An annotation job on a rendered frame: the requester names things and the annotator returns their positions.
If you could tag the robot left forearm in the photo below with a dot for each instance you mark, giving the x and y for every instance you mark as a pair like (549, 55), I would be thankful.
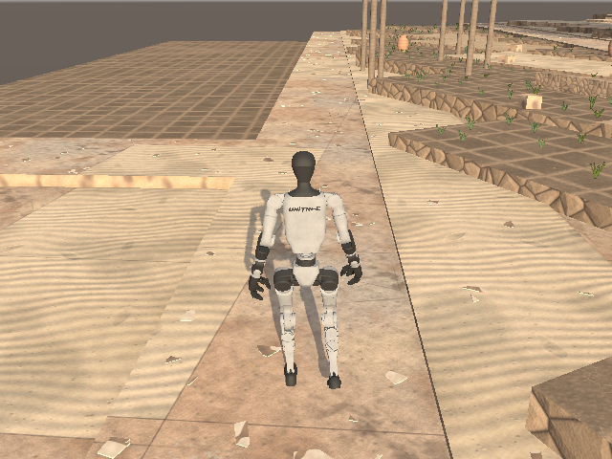
(260, 258)

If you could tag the right robot upper arm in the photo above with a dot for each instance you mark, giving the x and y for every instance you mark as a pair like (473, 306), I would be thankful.
(334, 201)

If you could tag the right robot foot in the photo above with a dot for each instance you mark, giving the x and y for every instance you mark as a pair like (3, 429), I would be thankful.
(334, 382)

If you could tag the left robot hand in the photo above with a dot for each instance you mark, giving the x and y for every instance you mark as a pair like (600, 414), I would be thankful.
(253, 286)

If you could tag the robot right forearm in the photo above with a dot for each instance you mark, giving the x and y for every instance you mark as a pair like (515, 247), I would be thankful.
(351, 252)

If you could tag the left robot shin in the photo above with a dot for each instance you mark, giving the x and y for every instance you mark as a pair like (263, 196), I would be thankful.
(288, 344)

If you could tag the right robot hand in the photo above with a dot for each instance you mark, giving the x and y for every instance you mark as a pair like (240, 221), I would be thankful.
(349, 271)

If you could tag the left robot upper arm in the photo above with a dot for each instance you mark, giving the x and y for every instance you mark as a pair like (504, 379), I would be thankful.
(270, 216)

